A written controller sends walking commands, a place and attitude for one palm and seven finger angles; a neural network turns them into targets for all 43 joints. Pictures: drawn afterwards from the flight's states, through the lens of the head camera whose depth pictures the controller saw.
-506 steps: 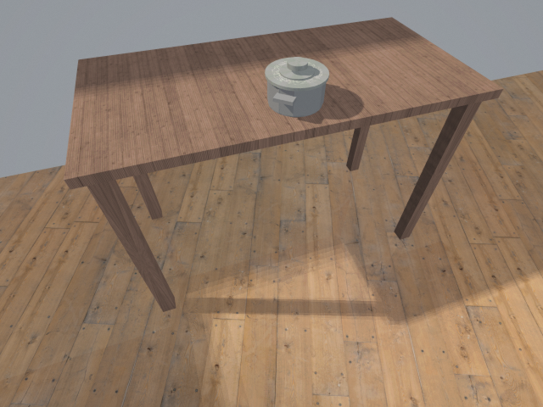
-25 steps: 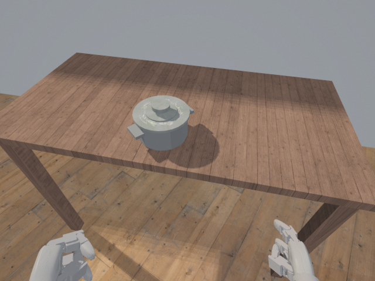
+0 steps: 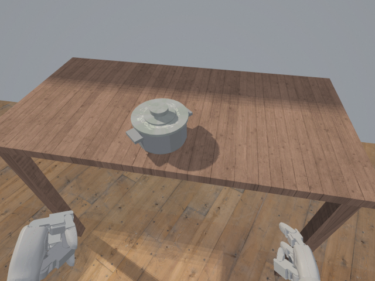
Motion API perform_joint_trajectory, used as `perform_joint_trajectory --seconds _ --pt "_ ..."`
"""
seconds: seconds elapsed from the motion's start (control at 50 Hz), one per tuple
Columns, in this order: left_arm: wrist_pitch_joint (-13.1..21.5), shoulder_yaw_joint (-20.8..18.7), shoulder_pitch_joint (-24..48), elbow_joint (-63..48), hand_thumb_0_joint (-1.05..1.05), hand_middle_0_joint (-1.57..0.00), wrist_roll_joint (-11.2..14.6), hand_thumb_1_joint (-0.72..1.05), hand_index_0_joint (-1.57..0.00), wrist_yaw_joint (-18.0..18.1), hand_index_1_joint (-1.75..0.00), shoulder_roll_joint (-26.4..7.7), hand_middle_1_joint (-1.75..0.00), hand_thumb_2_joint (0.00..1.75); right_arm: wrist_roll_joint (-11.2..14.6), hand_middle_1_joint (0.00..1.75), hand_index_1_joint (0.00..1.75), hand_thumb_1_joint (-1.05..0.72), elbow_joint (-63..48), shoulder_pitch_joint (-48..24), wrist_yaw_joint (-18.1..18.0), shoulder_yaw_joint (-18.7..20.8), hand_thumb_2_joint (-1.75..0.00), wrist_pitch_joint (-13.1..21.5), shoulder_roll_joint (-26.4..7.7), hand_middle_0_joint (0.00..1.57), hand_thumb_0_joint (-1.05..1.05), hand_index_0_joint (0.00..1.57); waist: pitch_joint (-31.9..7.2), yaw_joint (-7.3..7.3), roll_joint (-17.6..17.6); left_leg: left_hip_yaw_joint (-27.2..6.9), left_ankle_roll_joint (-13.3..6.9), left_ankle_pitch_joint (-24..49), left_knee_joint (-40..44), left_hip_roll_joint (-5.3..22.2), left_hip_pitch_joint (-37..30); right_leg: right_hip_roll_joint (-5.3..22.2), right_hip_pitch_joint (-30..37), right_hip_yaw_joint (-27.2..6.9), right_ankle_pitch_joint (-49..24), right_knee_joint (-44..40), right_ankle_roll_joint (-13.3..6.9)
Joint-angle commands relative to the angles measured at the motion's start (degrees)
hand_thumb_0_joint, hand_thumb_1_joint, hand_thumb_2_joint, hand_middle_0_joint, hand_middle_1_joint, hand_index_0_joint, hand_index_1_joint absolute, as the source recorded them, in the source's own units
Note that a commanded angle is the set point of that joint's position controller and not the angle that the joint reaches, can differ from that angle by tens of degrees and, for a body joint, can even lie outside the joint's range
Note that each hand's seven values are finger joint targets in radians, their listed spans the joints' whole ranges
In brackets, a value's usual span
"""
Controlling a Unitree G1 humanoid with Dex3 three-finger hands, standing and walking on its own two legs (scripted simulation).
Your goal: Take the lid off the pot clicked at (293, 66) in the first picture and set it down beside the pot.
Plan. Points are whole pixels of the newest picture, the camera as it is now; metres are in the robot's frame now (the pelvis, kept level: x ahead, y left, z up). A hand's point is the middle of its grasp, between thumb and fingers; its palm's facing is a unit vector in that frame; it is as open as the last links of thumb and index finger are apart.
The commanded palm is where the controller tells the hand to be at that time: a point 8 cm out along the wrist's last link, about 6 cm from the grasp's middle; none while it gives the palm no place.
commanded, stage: raise the hand higher, near the body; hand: left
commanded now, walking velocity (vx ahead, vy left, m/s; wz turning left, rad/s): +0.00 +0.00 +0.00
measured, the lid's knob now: (159, 109) +0.52 +0.15 +0.09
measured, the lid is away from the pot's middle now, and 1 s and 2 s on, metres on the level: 0.00 0.00 0.00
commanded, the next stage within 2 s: reach forward and open the fingers in 0.36 s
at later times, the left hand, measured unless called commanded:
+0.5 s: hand (64, 214) +0.18 +0.23 +0.13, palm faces +0.34 -0.80 -0.49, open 3.1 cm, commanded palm +0.13 +0.27 +0.16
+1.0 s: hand (54, 206) +0.19 +0.26 +0.12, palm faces -0.24 -0.04 -0.97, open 4.5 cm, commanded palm +0.19 +0.26 +0.19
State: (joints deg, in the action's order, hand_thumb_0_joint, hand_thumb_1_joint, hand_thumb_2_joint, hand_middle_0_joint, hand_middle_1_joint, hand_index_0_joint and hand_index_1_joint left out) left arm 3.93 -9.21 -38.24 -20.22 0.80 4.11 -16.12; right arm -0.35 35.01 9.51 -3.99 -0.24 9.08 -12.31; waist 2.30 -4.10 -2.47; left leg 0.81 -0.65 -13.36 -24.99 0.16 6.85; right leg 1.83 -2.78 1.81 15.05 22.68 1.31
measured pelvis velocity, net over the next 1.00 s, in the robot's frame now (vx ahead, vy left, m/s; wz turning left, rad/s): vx -0.02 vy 0.00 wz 0.03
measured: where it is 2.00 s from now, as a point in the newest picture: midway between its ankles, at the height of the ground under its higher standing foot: outside the picture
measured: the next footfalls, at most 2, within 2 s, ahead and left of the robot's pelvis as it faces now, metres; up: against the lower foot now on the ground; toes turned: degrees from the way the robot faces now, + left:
none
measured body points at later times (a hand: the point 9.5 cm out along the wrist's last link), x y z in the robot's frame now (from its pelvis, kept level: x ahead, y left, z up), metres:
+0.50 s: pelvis +0.00 +0.00 +0.00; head -0.01 -0.02 +0.45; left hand +0.15 +0.27 +0.16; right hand +0.21 -0.21 -0.08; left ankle +0.01 +0.11 -0.74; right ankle -0.02 -0.13 -0.74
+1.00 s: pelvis -0.02 +0.00 +0.00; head -0.01 -0.05 +0.45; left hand +0.20 +0.26 +0.18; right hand +0.21 -0.22 -0.09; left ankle +0.01 +0.11 -0.74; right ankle -0.03 -0.13 -0.74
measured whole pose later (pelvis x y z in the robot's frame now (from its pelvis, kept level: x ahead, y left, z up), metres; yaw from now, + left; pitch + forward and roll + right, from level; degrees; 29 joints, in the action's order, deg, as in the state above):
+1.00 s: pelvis -0.02 +0.00 +0.00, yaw +2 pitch -2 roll -1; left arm -0.2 -7.0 -13.9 -18.0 -39.7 -18.9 -40.6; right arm 1.3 31.9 5.5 -1.9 -1.3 -5.0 -17.0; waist 1.6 -4.7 -7.8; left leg -1.0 -0.6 -11.2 -25.4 -0.1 11.9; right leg 1.9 -7.4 3.6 13.9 23.6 1.0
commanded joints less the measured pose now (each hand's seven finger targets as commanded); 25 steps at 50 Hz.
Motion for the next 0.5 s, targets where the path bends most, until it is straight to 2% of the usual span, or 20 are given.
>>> perform_joint_trajectory --seconds 0.0,0.02,0.06,0.08,0.12,0.16,0.2,0.22,0.26,0.28,0.34,0.36,0.38,0.42,0.44,0.46,0.48 --pt "3.96 -5.65 2.01 -14.06 0.0 -1.3 0.7 0.9 -1.3 0.91 -1.5 -7.27 -1.5 0.9 0.1 0.3 0.3 -0.9 -10.22 -7.63 -0.1 1.75 -0.9 2.95 -5.01 0.2 0.0 0.2 -2.5 0.19 -1.87 -0.35 -0.58 11.37 3.25 0.66 -4.14 -1.25 -5.38 1.6 -9.41 -4.3 -2.07" --pt "3.88 -6.95 1.67 -13.54 0.0 -1.3 0.8 0.9 -1.3 1.1 -1.5 -8.21 -1.5 0.9 0.01 0.3 0.3 -0.9 -10.02 -7.52 -0.14 1.84 -0.9 2.71 -5.06 0.2 0.0 0.2 -2.57 -0.03 -0.14 -0.5 -0.59 11.89 3.28 0.72 -4.01 -1.35 -5.13 1.78 -9.99 -4.3 -2.1" --pt "3.78 -8.27 1.72 -14.14 0.0 -1.3 0.92 0.9 -1.3 1.08 -1.5 -9.17 -1.5 0.9 0.07 0.3 0.3 -0.9 -10.08 -7.93 -0.05 1.8 -0.9 2.27 -5.18 0.2 0.0 0.2 -2.38 -0.2 0.55 -0.46 -0.54 12.5 2.96 0.79 -4.11 -1.56 -5.08 1.43 -10.66 -4.69 -2.12" --pt "4.01 -6.28 3.22 -15.35 0.0 -1.3 0.91 0.9 -1.3 0.76 -1.5 -7.34 -1.5 0.9 0.04 0.3 0.3 -0.9 -10.48 -7.9 0.11 1.45 -0.9 2.22 -5.03 0.2 0.0 0.2 -2.0 0.26 -0.8 -0.47 -0.5 12.36 3.09 0.74 -4.18 -1.34 -5.3 1.6 -10.45 -4.52 -2.14" --pt "4.05 -6.92 4.74 -16.06 0.0 -1.3 1.02 0.9 -1.3 0.98 -1.5 -8.31 -1.5 0.9 0.0 0.3 0.3 -0.9 -10.38 -7.74 0.05 1.44 -0.9 2.15 -5.18 0.2 0.0 0.2 -2.41 0.2 -1.48 -0.67 -0.49 12.61 3.17 0.81 -4.56 -1.3 -5.11 1.53 -10.58 -4.47 -2.14" --pt "3.69 -9.01 3.17 -14.2 0.0 -1.3 1.2 0.9 -1.3 1.16 -1.5 -9.42 -1.5 0.9 -0.03 0.3 0.3 -0.9 -9.94 -7.99 0.12 1.66 -0.9 1.76 -5.12 0.2 0.0 0.2 -2.2 -0.21 1.09 -0.59 -0.59 12.35 2.94 0.84 -4.49 -1.56 -5.23 1.39 -10.76 -5.02 -2.14" --pt "4.26 -7.67 6.17 -17.68 0.0 -1.3 1.26 0.9 -1.3 0.93 -1.5 -8.78 -1.5 0.9 0.02 0.3 0.3 -0.9 -10.68 -8.12 0.11 1.28 -0.9 1.76 -5.18 0.2 0.0 0.2 -2.98 0.16 -1.56 -0.58 -0.47 12.41 3.11 0.84 -5.02 -1.3 -4.86 1.28 -10.57 -4.69 -2.13" --pt "4.36 -7.76 6.52 -17.77 0.0 -1.3 1.28 0.9 -1.3 1.05 -1.5 -8.84 -1.5 0.9 -0.08 0.3 0.3 -0.9 -10.44 -7.99 0.07 1.25 -0.9 1.91 -5.05 0.2 0.0 0.2 -2.93 0.17 -1.46 -0.63 -0.44 12.03 3.15 0.82 -5.09 -1.23 -5.01 1.4 -10.24 -4.74 -2.09" --pt "3.86 -9.74 5.08 -15.0 0.0 -1.3 1.41 0.9 -1.3 1.27 -1.5 -9.64 -1.5 0.9 -0.12 0.3 0.3 -0.9 -9.83 -8.16 0.15 1.35 -0.9 1.55 -5.1 0.2 0.0 0.2 -2.01 -0.22 1.37 -0.7 -0.49 11.96 3.02 0.88 -4.53 -1.63 -5.22 1.43 -10.41 -5.09 -2.14" --pt "4.36 -8.8 6.63 -17.79 0.0 -1.3 1.43 0.9 -1.3 1.1 -1.5 -9.1 -1.5 0.9 -0.1 0.3 0.3 -0.9 -10.44 -7.83 0.29 1.23 -0.9 1.56 -5.25 0.2 0.0 0.2 -3.81 0.05 0.46 -0.75 -0.5 12.34 3.16 0.84 -5.08 -1.3 -4.38 1.34 -10.61 -4.75 -2.15" --pt "4.72 -9.22 7.96 -19.51 0.0 -1.3 1.48 0.9 -1.3 1.34 -1.5 -9.77 -1.5 0.9 -0.12 0.3 0.3 -0.9 -10.23 -7.82 0.15 1.21 -0.9 1.64 -5.25 0.2 0.0 0.2 -4.26 -0.03 -1.91 -0.75 -0.4 13.52 3.02 0.97 -5.68 -1.17 -4.21 1.25 -11.58 -4.35 -2.17" --pt "4.61 -10.32 7.68 -19.06 0.0 -1.3 1.46 0.9 -1.3 1.5 -1.5 -10.5 -1.5 0.9 -0.09 0.3 0.3 -0.9 -9.83 -7.94 0.31 1.21 -0.9 1.68 -5.27 0.2 0.0 0.2 -3.89 -0.15 -1.4 -0.81 -0.32 13.21 2.73 0.9 -5.45 -1.45 -4.47 1.08 -11.43 -4.52 -2.23" --pt "4.77 -9.61 8.36 -19.21 0.0 -1.3 1.49 0.9 -1.3 1.43 -1.5 -9.76 -1.5 0.9 -0.13 0.3 0.3 -0.9 -9.91 -7.92 0.34 1.06 -0.9 1.71 -5.14 0.2 0.0 0.2 -3.9 -0.03 -1.22 -0.81 -0.33 13.17 2.97 0.95 -5.41 -1.22 -4.34 1.24 -11.38 -4.49 -2.23" --pt "4.54 -10.03 8.28 -16.17 0.0 -1.3 1.74 0.9 -1.3 1.46 -1.5 -9.46 -1.5 0.9 0.0 0.3 0.3 -0.9 -9.57 -8.3 0.12 1.32 -0.9 1.26 -5.11 0.2 0.0 0.2 -1.73 -0.01 1.53 -0.48 -0.53 11.57 3.4 1.03 -4.66 -1.23 -5.3 1.37 -10.06 -5.15 -2.0" --pt "4.97 -10.06 9.97 -17.58 0.0 -1.3 1.89 0.9 -1.3 1.41 -1.5 -9.88 -1.5 0.9 0.05 0.3 0.3 -0.9 -9.81 -8.35 0.05 1.36 -0.9 1.22 -5.44 0.2 0.0 0.2 -1.94 0.07 2.29 -0.72 -0.57 11.0 3.59 1.07 -4.78 -1.19 -5.29 1.37 -9.39 -5.3 -1.95" --pt "-0.03 -7.96 11.72 -18.25 0.0 -1.29 -21.18 0.87 -1.29 3.39 -1.46 -22.18 -1.46 0.92 -0.81 0.3 0.3 -0.9 -10.7 -10.37 0.82 0.46 -0.9 -2.19 -8.95 0.2 0.0 0.2 0.53 0.51 -0.55 0.38 -0.82 11.14 1.6 -0.36 3.32 -2.5 -9.69 -0.51 -9.99 -1.17 -1.96" --pt "-2.11 -6.33 16.61 -25.59 0.0 -1.28 -21.89 0.84 -1.28 4.5 -1.43 -17.6 -1.43 0.93 -0.9 0.3 0.3 -0.9 -14.2 -11.1 1.64 0.47 -0.9 -3.74 -7.42 0.2 0.0 0.2 -2.4 0.03 -5.54 0.47 -0.46 12.05 1.79 -0.16 4.06 -1.46 -8.76 1.9 -8.67 0.6 -2.72"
